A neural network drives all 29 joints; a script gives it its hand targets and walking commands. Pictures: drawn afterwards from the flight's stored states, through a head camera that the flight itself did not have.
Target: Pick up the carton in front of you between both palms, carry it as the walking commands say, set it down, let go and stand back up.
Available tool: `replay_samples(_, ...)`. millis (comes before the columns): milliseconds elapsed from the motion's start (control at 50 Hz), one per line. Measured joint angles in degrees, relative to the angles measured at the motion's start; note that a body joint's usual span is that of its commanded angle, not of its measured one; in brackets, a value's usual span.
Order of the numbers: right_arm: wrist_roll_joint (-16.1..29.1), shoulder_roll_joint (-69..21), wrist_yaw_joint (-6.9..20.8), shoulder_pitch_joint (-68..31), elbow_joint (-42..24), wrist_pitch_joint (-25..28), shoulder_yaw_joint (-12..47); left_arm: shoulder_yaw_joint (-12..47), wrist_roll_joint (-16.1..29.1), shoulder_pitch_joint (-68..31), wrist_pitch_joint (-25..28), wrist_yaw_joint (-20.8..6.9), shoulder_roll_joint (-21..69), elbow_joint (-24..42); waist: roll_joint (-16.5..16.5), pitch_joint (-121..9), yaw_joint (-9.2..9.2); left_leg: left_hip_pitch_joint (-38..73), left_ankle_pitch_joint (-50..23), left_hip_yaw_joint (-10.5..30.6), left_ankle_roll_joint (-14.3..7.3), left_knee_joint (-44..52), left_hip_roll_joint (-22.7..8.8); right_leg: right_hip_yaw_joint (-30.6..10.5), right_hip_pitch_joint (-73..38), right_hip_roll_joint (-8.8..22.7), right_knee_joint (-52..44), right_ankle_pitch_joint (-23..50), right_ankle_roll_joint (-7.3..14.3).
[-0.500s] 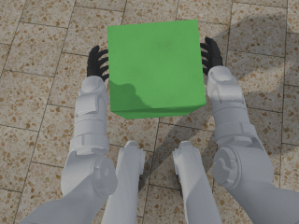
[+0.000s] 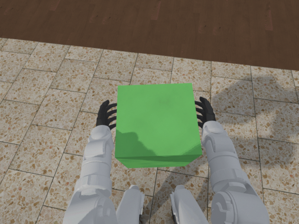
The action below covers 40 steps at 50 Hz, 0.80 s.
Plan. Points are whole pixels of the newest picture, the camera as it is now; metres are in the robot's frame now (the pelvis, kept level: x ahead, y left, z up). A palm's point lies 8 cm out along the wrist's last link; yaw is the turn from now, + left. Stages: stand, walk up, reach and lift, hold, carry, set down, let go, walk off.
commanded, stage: reach and lift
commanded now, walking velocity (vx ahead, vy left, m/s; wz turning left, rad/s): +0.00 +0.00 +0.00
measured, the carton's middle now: (155, 131) +0.38 +0.01 -0.11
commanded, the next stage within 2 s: hold in 1.56 s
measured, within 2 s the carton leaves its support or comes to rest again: neither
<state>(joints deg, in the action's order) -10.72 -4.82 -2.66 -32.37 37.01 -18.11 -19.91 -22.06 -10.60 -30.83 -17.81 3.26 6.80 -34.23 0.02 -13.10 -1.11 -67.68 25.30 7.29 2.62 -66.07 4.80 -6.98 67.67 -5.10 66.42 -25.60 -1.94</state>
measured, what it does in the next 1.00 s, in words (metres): rises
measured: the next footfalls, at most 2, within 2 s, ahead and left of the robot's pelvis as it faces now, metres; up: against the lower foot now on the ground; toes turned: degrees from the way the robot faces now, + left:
none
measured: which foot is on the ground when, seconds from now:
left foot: down 0.00-1.00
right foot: down 0.00-1.00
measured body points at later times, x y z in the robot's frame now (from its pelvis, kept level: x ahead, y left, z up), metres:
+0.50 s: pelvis +0.04 +0.00 +0.10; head +0.02 +0.00 +0.55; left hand +0.34 +0.16 +0.11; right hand +0.34 -0.15 +0.10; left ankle +0.05 +0.14 -0.63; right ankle +0.05 -0.13 -0.63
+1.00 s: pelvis +0.03 +0.00 +0.11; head +0.00 +0.00 +0.56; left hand +0.34 +0.16 +0.13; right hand +0.34 -0.15 +0.12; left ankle +0.05 +0.14 -0.63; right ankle +0.05 -0.13 -0.63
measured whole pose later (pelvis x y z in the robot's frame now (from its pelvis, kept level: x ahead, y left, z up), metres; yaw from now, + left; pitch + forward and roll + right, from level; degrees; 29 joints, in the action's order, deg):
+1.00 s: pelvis +0.03 +0.00 +0.11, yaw +0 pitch -3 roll +0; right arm -17.0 -9.5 0.3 -18.6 21.9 -35.5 -17.4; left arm -17.7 -17.0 -18.7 -35.0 -0.6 9.7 -21.5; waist 0.1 -0.1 -0.1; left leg -10.1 12.2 8.0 1.0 -25.7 2.4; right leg -8.2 10.1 -2.3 25.9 -12.5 -1.0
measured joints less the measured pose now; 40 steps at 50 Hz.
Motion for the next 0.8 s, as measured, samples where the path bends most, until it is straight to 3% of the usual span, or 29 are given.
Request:
replay_samples(260,-0.4,-2.1,0.2,11.3,-4.5,-1.9,2.5,3.6,-0.5,10.6,-1.9,-0.6,1.3,3.4,0.0,2.7,0.43,26.0,-5.2,0.7,-1.0,19.7,-1.0,-0.9,-26.0,1.2,-19.8,5.2,0.6)
replay_samples(520,-1.7,-3.6,0.5,18.7,-14.1,-12.1,5.9,7.7,-1.8,17.1,-12.1,-1.7,1.6,11.7,0.0,6.9,0.95,51.1,-10.9,1.0,-1.6,37.1,-2.1,-1.4,-51.3,2.4,-37.4,10.9,1.0)
replay_samples(640,-4.6,-4.0,1.8,16.8,-13.7,-16.2,4.4,6.3,-4.9,14.9,-16.0,-2.9,2.1,11.1,0.1,9.2,0.98,56.4,-12.1,0.9,-1.7,39.7,-2.3,-1.5,-56.5,2.7,-39.8,12.1,1.0)
replay_samples(800,-6.2,-4.5,2.7,14.2,-13.6,-17.0,2.6,4.4,-6.5,12.5,-16.8,-3.7,2.7,11.2,0.1,12.3,1.02,56.5,-12.5,0.8,-1.6,39.0,-2.2,-1.3,-56.6,2.7,-39.1,12.5,0.9)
